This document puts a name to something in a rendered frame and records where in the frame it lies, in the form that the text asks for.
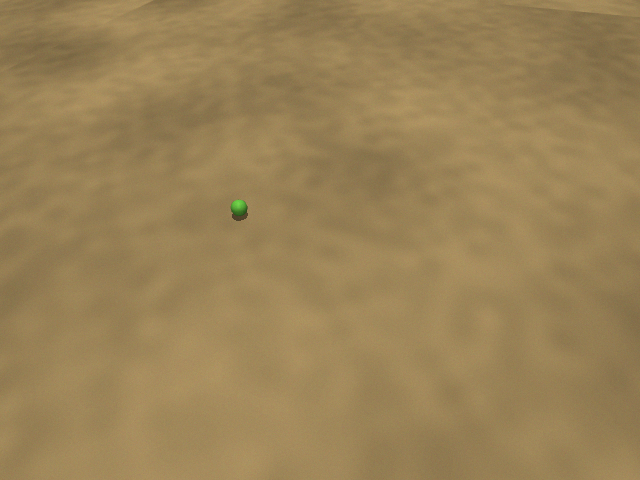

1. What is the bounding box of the ball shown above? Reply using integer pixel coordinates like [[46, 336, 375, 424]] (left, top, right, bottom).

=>
[[231, 200, 247, 216]]

